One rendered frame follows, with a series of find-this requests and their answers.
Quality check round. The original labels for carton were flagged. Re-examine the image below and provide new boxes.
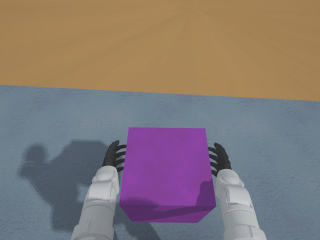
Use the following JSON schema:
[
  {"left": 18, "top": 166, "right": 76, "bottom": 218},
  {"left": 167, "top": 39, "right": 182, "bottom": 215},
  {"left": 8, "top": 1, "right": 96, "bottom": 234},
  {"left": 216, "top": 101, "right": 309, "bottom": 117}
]
[{"left": 119, "top": 127, "right": 216, "bottom": 223}]

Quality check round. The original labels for robot left hand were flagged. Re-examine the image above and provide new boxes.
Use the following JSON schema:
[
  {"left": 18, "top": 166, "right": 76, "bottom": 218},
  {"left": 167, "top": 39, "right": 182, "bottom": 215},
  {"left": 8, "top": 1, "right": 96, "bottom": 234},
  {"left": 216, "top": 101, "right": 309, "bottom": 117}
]
[{"left": 102, "top": 140, "right": 127, "bottom": 172}]

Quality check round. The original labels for left robot forearm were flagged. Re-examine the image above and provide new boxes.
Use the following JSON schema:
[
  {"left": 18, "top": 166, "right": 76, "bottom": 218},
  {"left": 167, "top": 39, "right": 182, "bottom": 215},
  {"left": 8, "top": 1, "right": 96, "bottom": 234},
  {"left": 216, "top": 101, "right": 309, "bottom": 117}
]
[{"left": 70, "top": 165, "right": 120, "bottom": 240}]

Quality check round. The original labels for robot right hand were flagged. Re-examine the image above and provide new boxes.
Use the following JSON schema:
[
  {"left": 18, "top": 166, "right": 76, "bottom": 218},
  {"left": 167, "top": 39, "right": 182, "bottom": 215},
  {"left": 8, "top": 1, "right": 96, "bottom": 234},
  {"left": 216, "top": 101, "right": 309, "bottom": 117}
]
[{"left": 208, "top": 142, "right": 232, "bottom": 177}]

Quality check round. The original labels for right robot forearm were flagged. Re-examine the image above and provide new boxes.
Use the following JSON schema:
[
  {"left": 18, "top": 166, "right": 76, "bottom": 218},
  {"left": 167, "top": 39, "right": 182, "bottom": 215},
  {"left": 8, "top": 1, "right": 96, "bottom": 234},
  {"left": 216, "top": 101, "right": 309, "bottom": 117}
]
[{"left": 215, "top": 169, "right": 267, "bottom": 240}]

